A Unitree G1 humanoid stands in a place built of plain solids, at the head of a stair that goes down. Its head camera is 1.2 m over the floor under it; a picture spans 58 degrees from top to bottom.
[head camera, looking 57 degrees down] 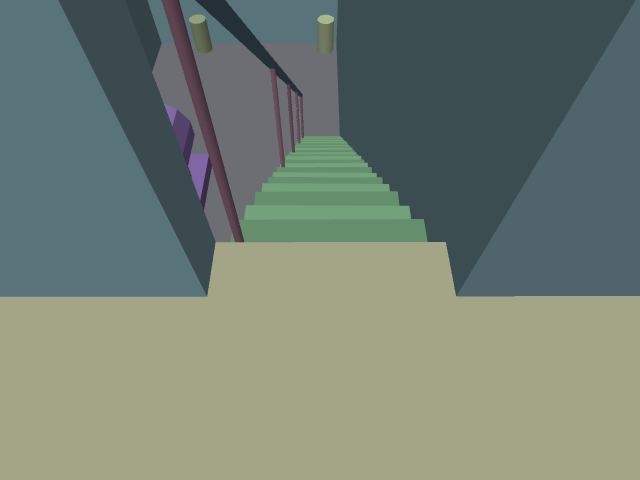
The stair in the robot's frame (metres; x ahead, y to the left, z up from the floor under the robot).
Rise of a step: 0.20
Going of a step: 0.23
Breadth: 0.76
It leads straight ahead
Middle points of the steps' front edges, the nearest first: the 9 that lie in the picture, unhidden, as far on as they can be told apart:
0.77 -0.04 0.00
1.01 -0.04 -0.20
1.22 -0.04 -0.39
1.47 -0.03 -0.59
1.69 -0.03 -0.79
1.92 -0.03 -0.98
2.13 -0.03 -1.18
2.37 -0.03 -1.38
2.60 -0.03 -1.58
